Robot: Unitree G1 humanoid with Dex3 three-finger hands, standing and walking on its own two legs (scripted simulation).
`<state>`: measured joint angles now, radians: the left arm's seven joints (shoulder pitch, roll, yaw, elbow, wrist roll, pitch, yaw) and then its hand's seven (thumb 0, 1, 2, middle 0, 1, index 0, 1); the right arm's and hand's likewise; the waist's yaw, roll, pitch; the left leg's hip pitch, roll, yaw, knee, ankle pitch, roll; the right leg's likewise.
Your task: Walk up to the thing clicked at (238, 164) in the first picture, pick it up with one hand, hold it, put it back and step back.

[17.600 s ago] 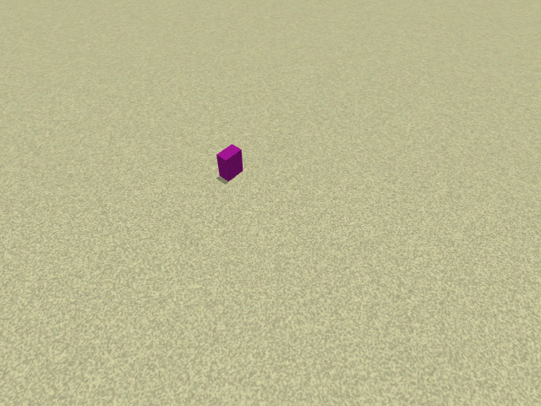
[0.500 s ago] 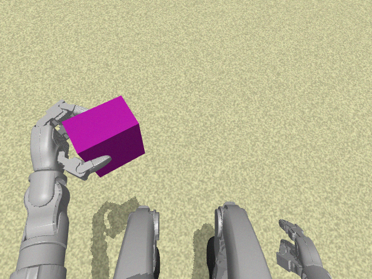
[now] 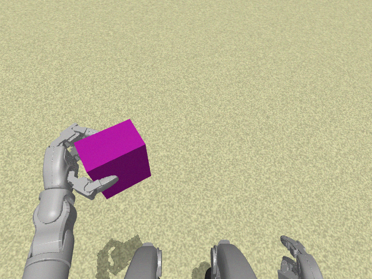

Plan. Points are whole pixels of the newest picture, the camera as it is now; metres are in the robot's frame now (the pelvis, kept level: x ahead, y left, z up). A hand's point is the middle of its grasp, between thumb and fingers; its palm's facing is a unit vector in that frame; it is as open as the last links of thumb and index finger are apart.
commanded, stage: lift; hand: left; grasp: from the side
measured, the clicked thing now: (117, 161) +0.36 +0.15 +0.02
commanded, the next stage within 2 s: hold in 0.84 s
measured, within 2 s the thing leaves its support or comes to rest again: neither
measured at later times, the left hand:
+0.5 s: hand (92, 144) +0.36 +0.18 +0.09, palm faces +0.11 -0.99 +0.00, open 10.6 cm
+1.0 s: hand (93, 136) +0.36 +0.18 +0.12, palm faces +0.09 -1.00 +0.01, open 10.6 cm
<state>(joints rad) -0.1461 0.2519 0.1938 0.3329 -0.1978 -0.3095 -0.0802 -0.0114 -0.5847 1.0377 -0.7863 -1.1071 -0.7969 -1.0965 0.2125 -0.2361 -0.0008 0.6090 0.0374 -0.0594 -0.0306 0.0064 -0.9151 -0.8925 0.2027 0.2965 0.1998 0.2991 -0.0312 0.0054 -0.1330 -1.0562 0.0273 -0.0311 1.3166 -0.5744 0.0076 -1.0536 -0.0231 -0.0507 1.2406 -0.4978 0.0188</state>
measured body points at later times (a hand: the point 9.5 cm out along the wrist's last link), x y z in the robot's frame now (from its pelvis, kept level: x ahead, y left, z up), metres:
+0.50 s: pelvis +0.02 +0.00 +0.05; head +0.08 +0.01 +0.50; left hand +0.34 +0.24 +0.10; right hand +0.16 -0.25 -0.05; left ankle +0.03 +0.11 -0.62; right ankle +0.05 -0.14 -0.62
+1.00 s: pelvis +0.03 -0.01 +0.07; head +0.08 +0.00 +0.52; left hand +0.35 +0.23 +0.12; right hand +0.16 -0.26 -0.04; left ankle +0.03 +0.11 -0.62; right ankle +0.05 -0.14 -0.62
